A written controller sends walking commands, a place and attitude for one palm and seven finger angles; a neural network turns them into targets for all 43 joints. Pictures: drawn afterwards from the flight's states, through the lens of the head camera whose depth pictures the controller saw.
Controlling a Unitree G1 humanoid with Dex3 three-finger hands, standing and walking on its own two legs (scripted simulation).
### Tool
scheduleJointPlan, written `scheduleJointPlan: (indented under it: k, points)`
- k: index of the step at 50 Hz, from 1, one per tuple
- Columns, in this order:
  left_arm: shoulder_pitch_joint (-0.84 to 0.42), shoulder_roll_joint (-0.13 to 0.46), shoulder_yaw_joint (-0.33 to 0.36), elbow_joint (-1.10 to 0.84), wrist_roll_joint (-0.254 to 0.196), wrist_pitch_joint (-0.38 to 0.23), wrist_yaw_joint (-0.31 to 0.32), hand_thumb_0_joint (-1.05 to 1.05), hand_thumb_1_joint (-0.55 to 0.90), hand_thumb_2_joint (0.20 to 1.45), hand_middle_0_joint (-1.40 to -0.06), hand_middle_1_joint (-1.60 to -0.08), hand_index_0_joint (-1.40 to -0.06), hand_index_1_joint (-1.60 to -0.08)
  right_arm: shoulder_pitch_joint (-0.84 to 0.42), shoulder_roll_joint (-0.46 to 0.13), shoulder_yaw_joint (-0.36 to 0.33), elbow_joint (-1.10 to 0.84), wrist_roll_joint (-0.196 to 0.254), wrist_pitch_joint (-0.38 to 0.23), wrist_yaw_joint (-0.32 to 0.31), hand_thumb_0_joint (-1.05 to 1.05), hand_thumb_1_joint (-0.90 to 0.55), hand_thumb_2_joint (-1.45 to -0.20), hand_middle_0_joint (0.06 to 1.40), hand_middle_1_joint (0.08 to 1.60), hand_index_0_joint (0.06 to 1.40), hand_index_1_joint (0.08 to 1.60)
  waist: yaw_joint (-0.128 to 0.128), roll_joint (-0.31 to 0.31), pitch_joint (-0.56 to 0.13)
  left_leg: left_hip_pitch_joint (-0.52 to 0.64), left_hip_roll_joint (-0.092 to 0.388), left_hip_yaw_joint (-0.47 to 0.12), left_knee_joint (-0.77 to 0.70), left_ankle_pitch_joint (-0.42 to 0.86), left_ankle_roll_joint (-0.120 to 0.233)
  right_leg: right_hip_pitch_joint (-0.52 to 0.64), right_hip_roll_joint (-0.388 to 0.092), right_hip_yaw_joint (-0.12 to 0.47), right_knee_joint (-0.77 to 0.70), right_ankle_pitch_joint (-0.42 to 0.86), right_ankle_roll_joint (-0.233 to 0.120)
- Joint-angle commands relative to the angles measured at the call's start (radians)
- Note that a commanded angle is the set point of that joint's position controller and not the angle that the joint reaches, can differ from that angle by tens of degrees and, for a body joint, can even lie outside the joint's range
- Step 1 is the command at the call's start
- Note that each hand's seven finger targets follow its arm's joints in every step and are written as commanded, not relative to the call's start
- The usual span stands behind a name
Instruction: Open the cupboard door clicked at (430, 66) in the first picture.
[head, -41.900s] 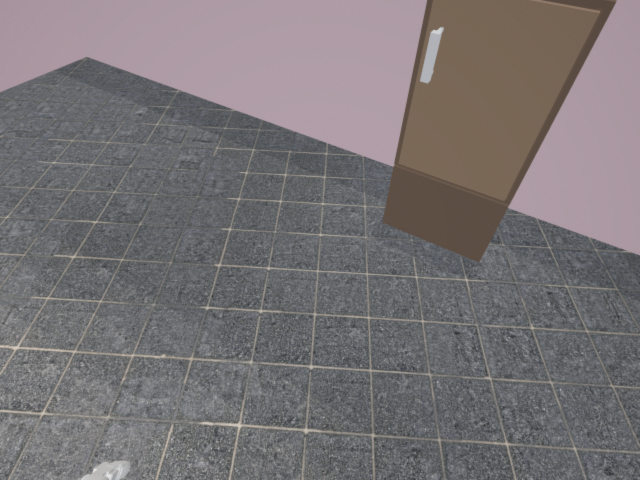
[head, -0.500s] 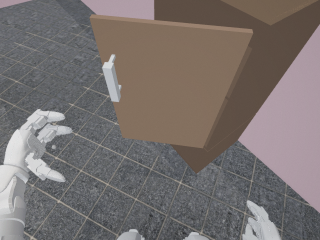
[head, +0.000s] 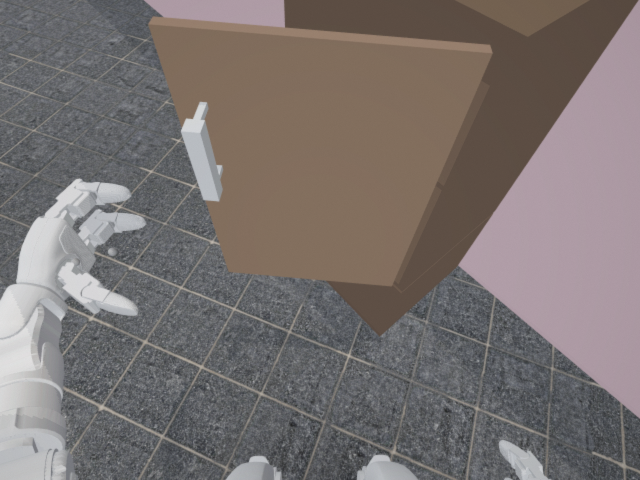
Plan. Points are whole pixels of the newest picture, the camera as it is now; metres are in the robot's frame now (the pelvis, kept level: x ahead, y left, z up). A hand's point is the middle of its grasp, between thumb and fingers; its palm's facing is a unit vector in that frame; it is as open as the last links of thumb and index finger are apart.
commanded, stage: move the hooked fingers beside the handle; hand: left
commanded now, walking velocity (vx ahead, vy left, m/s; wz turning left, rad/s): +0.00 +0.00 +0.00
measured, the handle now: (207, 153) +0.55 +0.18 +0.05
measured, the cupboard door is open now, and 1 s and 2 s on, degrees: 45 45 45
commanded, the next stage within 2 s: slide the fingers in behind the handle in 1.74 s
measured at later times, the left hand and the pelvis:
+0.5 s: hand (135, 208) +0.43 +0.25 +0.07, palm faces -0.06 -1.00 +0.00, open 14.0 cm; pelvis -0.01 +0.01 -0.01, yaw -1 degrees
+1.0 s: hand (164, 162) +0.51 +0.23 +0.06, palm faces -0.07 -1.00 -0.01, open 14.0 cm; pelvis -0.01 +0.00 -0.02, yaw -2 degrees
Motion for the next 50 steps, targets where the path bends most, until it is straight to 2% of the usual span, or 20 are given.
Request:
scheduleJointPlan:
  k: [1,2,5,6,8,11,14,20,24,26,28,33,35,37,40,43,44,45,47,50]
  points:
    - [-0.355,0.321,0.089,-0.136,0.005,-0.058,0.017,0.0,-0.5,0.3,-0.3,-1.2,-0.3,-1.2,0.051,-0.161,-0.07,-0.111,0.001,-0.026,-0.01,0.0,-0.9,-0.9,0.2,0.3,0.2,0.3,0.003,0.081,-0.326,0.175,-0.008,-0.033,-0.128,0.334,-0.005,0.154,0.022,0.024,-0.081,0.261,-0.026]
    - [-0.38,0.305,0.07,-0.141,0.009,-0.065,0.02,0.0,-0.5,0.3,-0.3,-1.2,-0.3,-1.2,0.051,-0.159,-0.068,-0.113,0.0,-0.022,-0.008,0.0,-0.9,-0.9,0.2,0.3,0.2,0.3,-0.005,0.091,-0.339,0.186,-0.009,-0.032,-0.124,0.34,-0.004,0.15,0.023,0.024,-0.08,0.266,-0.026]
    - [-0.441,0.341,0.092,-0.118,0.014,-0.091,0.03,0.0,-0.5,0.3,-0.3,-1.2,-0.3,-1.2,0.061,-0.162,-0.068,-0.108,-0.003,-0.01,-0.006,0.0,-0.9,-0.9,0.2,0.3,0.2,0.3,-0.007,0.074,-0.351,0.181,-0.005,-0.038,-0.112,0.349,-0.003,0.149,0.028,0.024,-0.067,0.267,-0.03]
    - [-0.456,0.338,0.084,-0.114,0.024,-0.097,0.029,0.0,-0.5,0.3,-0.3,-1.2,-0.3,-1.2,0.066,-0.161,-0.067,-0.108,-0.003,-0.006,-0.004,0.0,-0.9,-0.9,0.2,0.3,0.2,0.3,-0.007,0.112,-0.373,0.198,-0.004,-0.038,-0.112,0.369,-0.007,0.142,0.029,0.024,-0.064,0.272,-0.03]
    - [-0.482,0.326,0.077,-0.088,0.022,-0.104,0.028,0.0,-0.5,0.3,-0.3,-1.2,-0.3,-1.2,0.072,-0.162,-0.071,-0.1,-0.005,0.0,-0.002,0.0,-0.9,-0.9,0.2,0.3,0.2,0.3,-0.013,0.116,-0.389,0.216,-0.001,-0.041,-0.105,0.365,-0.009,0.124,0.03,0.021,-0.065,0.262,-0.029]
    - [-0.489,0.323,0.065,-0.03,0.028,-0.096,0.017,0.0,-0.5,0.3,-0.3,-1.2,-0.3,-1.2,0.087,-0.165,-0.069,-0.096,-0.002,0.016,0.002,0.0,-0.9,-0.9,0.2,0.3,0.2,0.3,-0.02,0.094,-0.38,0.205,0.002,-0.041,-0.098,0.399,-0.006,0.116,0.033,0.021,-0.06,0.287,-0.028]
    - [-0.535,0.305,0.041,0.037,0.037,-0.078,0.02,0.0,-0.5,0.3,-0.3,-1.2,-0.3,-1.2,0.092,-0.169,-0.069,-0.091,-0.002,0.032,0.006,0.0,-0.9,-0.9,0.2,0.3,0.2,0.3,-0.034,0.081,-0.331,0.168,0.003,-0.041,-0.102,0.343,-0.005,0.08,0.031,0.015,-0.065,0.25,-0.027]
    - [-0.625,0.37,0.08,0.034,0.053,-0.111,0.038,0.0,-0.5,0.3,-0.3,-1.2,-0.3,-1.2,0.121,-0.173,-0.073,-0.092,-0.01,0.059,0.013,0.0,-0.9,-0.9,0.2,0.3,0.2,0.3,-0.03,0.101,-0.408,0.192,0.004,-0.044,-0.074,0.402,-0.006,0.083,0.038,0.02,-0.038,0.284,-0.032]
    - [-0.722,0.357,0.055,0.107,0.074,-0.127,0.049,0.0,-0.5,0.3,-0.3,-1.2,-0.3,-1.2,0.133,-0.173,-0.068,-0.071,-0.011,0.074,0.015,0.0,-0.9,-0.9,0.2,0.3,0.2,0.3,-0.057,0.107,-0.383,0.171,0.006,-0.049,-0.069,0.339,-0.005,0.035,0.039,0.02,-0.041,0.231,-0.027]
    - [-0.751,0.421,0.093,0.13,0.086,-0.131,0.047,0.0,-0.5,0.3,-0.3,-1.2,-0.3,-1.2,0.145,-0.181,-0.067,-0.065,-0.014,0.085,0.012,0.0,-0.9,-0.9,0.2,0.3,0.2,0.3,-0.051,0.111,-0.417,0.165,0.006,-0.047,-0.059,0.347,-0.004,0.053,0.041,0.026,-0.032,0.243,-0.028]
    - [-0.773,0.399,0.065,0.141,0.097,-0.128,0.047,0.0,-0.5,0.3,-0.3,-1.2,-0.3,-1.2,0.15,-0.177,-0.066,-0.06,-0.014,0.091,0.013,0.0,-0.9,-0.9,0.2,0.3,0.2,0.3,-0.058,0.142,-0.422,0.175,0.006,-0.051,-0.055,0.362,-0.005,0.033,0.038,0.025,-0.03,0.247,-0.029]
    - [-0.846,0.401,0.044,0.231,0.114,-0.105,0.055,0.0,-0.5,0.3,-0.3,-1.2,-0.3,-1.2,0.172,-0.185,-0.06,-0.053,-0.017,0.112,0.017,0.0,-0.9,-0.9,0.2,0.3,0.2,0.3,-0.087,0.114,-0.387,0.12,0.008,-0.054,-0.044,0.314,0.001,-0.006,0.043,0.023,-0.027,0.214,-0.025]
    - [-0.892,0.447,0.068,0.252,0.121,-0.104,0.064,0.0,-0.5,0.3,-0.3,-1.2,-0.3,-1.2,0.183,-0.191,-0.058,-0.051,-0.018,0.118,0.014,0.0,-0.9,-0.9,0.2,0.3,0.2,0.3,-0.096,0.098,-0.38,0.089,0.007,-0.054,-0.034,0.299,0.006,-0.009,0.046,0.026,-0.022,0.206,-0.027]
    - [-0.937,0.445,0.054,0.24,0.135,-0.11,0.068,0.0,-0.5,0.3,-0.3,-1.2,-0.3,-1.2,0.195,-0.189,-0.058,-0.047,-0.021,0.123,0.017,0.0,-0.9,-0.9,0.2,0.3,0.2,0.3,-0.101,0.151,-0.429,0.126,0.008,-0.057,-0.024,0.329,0.001,-0.025,0.045,0.027,-0.014,0.219,-0.026]
    - [-0.987,0.495,0.081,0.231,0.142,-0.125,0.079,0.0,-0.5,0.3,-0.3,-1.2,-0.3,-1.2,0.215,-0.195,-0.055,-0.043,-0.029,0.13,0.017,0.0,-0.9,-0.9,0.2,0.3,0.2,0.3,-0.108,0.153,-0.475,0.132,0.011,-0.066,-0.005,0.365,0.002,-0.028,0.049,0.025,0.003,0.235,-0.028]
    - [-0.986,0.505,0.089,0.28,0.154,-0.111,0.083,0.0,-0.5,0.3,-0.3,-1.2,-0.3,-1.2,0.227,-0.194,-0.053,-0.039,-0.03,0.143,0.021,0.0,-0.9,-0.9,0.2,0.3,0.2,0.3,-0.115,0.149,-0.492,0.119,0.012,-0.06,0.008,0.381,0.003,-0.019,0.049,0.03,0.002,0.261,-0.021]
    - [-0.991,0.539,0.108,0.281,0.161,-0.108,0.086,0.0,-0.5,0.3,-0.3,-1.2,-0.3,-1.2,0.231,-0.197,-0.052,-0.039,-0.032,0.146,0.022,0.0,-0.9,-0.9,0.2,0.3,0.2,0.3,-0.109,0.168,-0.493,0.111,0.014,-0.059,0.01,0.382,0.003,-0.017,0.048,0.03,0.005,0.264,-0.021]
    - [-0.99,0.521,0.091,0.29,0.162,-0.103,0.082,0.0,-0.5,0.3,-0.3,-1.2,-0.3,-1.2,0.241,-0.196,-0.052,-0.043,-0.031,0.151,0.023,0.0,-0.9,-0.9,0.2,0.3,0.2,0.3,-0.119,0.158,-0.494,0.123,0.014,-0.062,0.012,0.404,0.004,-0.029,0.053,0.024,0.011,0.274,-0.025]
    - [-1.003,0.547,0.095,0.331,0.179,-0.082,0.082,0.0,-0.5,0.3,-0.3,-1.2,-0.3,-1.2,0.25,-0.199,-0.046,-0.041,-0.033,0.162,0.024,0.0,-0.9,-0.9,0.2,0.3,0.2,0.3,-0.125,0.142,-0.472,0.082,0.016,-0.058,0.017,0.386,0.007,-0.025,0.053,0.028,0.006,0.275,-0.019]
    - [-0.942,0.549,0.104,0.338,0.177,-0.072,0.075,0.0,-0.5,0.3,-0.3,-1.2,-0.3,-1.2,0.264,-0.198,-0.047,-0.063,-0.033,0.174,0.026,0.0,-0.9,-0.9,0.2,0.3,0.2,0.3,-0.113,0.126,-0.484,0.061,0.012,-0.048,0.016,0.402,0.013,0.013,0.057,0.029,0.01,0.312,-0.022]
